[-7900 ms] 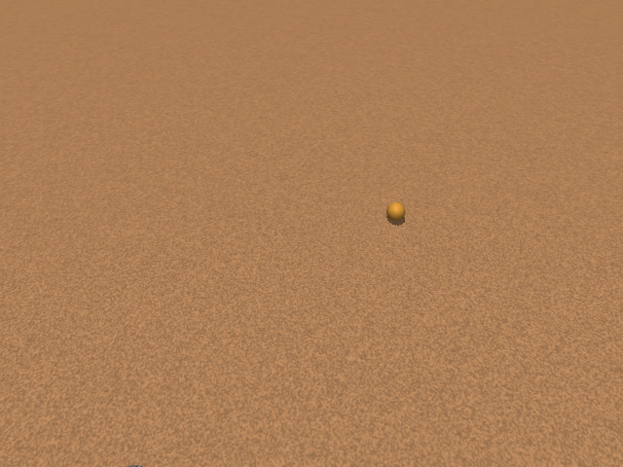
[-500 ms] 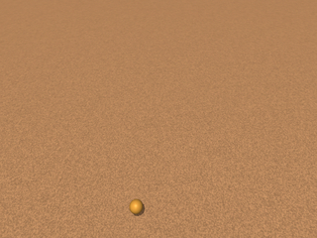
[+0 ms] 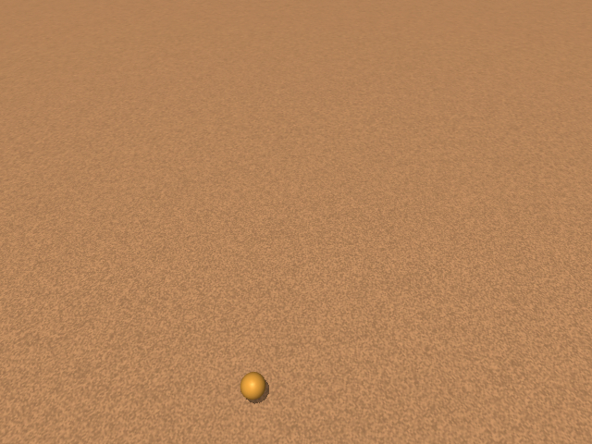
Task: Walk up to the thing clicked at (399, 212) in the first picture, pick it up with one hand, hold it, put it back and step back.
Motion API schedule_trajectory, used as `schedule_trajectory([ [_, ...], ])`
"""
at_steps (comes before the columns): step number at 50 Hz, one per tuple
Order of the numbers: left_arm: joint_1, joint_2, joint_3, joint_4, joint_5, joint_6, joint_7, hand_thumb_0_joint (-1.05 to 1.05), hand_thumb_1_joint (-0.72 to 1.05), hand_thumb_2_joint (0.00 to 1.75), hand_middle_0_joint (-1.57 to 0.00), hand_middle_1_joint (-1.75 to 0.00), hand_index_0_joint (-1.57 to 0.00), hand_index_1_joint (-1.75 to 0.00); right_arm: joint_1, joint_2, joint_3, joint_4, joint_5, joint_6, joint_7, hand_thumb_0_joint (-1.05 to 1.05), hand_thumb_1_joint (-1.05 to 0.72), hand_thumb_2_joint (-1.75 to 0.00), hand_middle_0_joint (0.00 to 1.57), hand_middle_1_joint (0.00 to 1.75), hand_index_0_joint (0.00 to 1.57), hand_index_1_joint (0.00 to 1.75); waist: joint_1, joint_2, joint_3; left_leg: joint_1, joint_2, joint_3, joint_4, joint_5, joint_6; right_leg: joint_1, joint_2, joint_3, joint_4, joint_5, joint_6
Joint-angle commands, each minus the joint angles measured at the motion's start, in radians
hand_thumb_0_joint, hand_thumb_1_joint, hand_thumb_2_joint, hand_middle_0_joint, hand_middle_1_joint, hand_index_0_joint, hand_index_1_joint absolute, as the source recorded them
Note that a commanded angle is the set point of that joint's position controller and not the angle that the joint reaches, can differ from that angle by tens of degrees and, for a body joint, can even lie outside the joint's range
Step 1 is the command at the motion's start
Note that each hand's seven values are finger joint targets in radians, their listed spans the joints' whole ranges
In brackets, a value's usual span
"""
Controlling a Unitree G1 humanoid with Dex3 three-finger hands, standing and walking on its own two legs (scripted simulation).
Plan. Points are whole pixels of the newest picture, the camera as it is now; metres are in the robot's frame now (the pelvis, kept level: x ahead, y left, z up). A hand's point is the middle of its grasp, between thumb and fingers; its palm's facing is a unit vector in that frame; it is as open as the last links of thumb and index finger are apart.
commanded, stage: stand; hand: left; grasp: from above
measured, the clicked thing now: (253, 385) +0.39 +0.18 -0.74
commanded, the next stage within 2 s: rise first in 0.52 s
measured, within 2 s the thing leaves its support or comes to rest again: neither
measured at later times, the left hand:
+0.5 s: hand out of the picture +0.06 +0.26 -0.16, palm faces -0.04 -0.94 -0.34, open 7.4 cm
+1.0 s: hand out of the picture +0.15 +0.25 -0.18, palm faces -0.09 -0.92 -0.37, open 11.5 cm
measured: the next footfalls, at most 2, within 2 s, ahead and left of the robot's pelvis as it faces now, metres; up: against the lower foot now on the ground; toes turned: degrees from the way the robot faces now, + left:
none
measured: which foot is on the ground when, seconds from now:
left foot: down 0.00-1.00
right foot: down 0.00-1.00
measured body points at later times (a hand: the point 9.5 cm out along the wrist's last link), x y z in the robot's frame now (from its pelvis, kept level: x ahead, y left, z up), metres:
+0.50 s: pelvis +0.00 +0.00 +0.00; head +0.01 +0.00 +0.45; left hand +0.07 +0.30 -0.13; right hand +0.07 -0.30 -0.13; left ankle +0.01 +0.13 -0.75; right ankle -0.02 -0.13 -0.75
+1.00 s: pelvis -0.02 +0.00 -0.03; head +0.04 +0.01 +0.41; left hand +0.15 +0.30 -0.16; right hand +0.07 -0.26 -0.15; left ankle +0.01 +0.13 -0.75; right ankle -0.02 -0.13 -0.75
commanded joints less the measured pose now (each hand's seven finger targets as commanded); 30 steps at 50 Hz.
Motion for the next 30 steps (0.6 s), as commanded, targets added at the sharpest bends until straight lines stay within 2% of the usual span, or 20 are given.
schedule_trajectory([
  [1, -0.023, 0.214, 0.045, -0.053, -0.004, -0.018, 0.014, 0.00, 0.90, 0.90, -0.20, -0.30, -0.20, -0.30, -0.044, -0.214, -0.040, -0.061, -0.003, -0.024, -0.015, 0.00, -0.90, -0.90, 0.20, 0.30, 0.20, 0.30, 0.005, 0.001, -0.092, 0.041, 0.112, -0.072, -0.024, 0.201, 0.035, -0.012, -0.108, 0.079, -0.053, 0.171, -0.039],
  [7, -0.020, 0.215, 0.044, -0.051, -0.004, -0.019, 0.015, 0.00, 0.90, 0.90, -0.20, -0.30, -0.20, -0.30, -0.038, -0.209, -0.039, -0.060, -0.002, -0.023, -0.013, 0.00, -0.90, -0.90, 0.20, 0.30, 0.20, 0.30, 0.004, -0.009, -0.084, 0.040, 0.114, -0.076, -0.028, 0.202, 0.035, -0.012, -0.106, 0.073, -0.049, 0.171, -0.038],
  [13, -0.022, 0.212, 0.046, -0.051, -0.004, -0.017, 0.014, 0.00, 0.90, 0.90, -0.20, -0.30, -0.20, -0.30, -0.035, -0.214, -0.039, -0.060, -0.004, -0.023, -0.014, 0.00, -0.90, -0.90, 0.20, 0.30, 0.20, 0.30, 0.006, 0.007, -0.071, 0.024, 0.109, -0.073, -0.039, 0.147, 0.035, -0.015, -0.105, 0.079, -0.056, 0.127, -0.039],
  [16, -0.020, 0.215, 0.046, -0.049, -0.003, -0.016, 0.014, 0.00, 0.90, 0.90, -0.20, -0.30, -0.20, -0.30, -0.038, -0.215, -0.041, -0.059, -0.003, -0.023, -0.013, 0.00, -0.90, -0.90, 0.20, 0.30, 0.20, 0.30, 0.005, 0.000, -0.072, 0.037, 0.113, -0.078, -0.036, 0.155, 0.036, -0.023, -0.104, 0.079, -0.060, 0.117, -0.040],
  [21, -0.029, 0.215, 0.045, -0.056, -0.002, -0.017, 0.013, 0.00, 0.90, 0.90, -0.20, -0.30, -0.20, -0.30, -0.034, -0.211, -0.039, -0.061, -0.005, -0.025, -0.015, 0.00, -0.90, -0.90, 0.20, 0.30, 0.20, 0.30, 0.002, 0.005, -0.087, 0.033, 0.113, -0.072, -0.029, 0.175, 0.037, -0.011, -0.109, 0.084, -0.054, 0.157, -0.041],
  [30, -0.022, 0.215, 0.043, -0.053, -0.005, -0.017, 0.014, 0.00, 0.90, 0.90, -0.20, -0.30, -0.20, -0.30, -0.033, -0.208, -0.038, -0.057, -0.003, -0.024, -0.012, 0.00, -0.90, -0.90, 0.20, 0.30, 0.20, 0.30, 0.004, 0.002, -0.067, 0.021, 0.112, -0.078, -0.043, 0.152, 0.035, -0.022, -0.103, 0.078, -0.056, 0.113, -0.040],
])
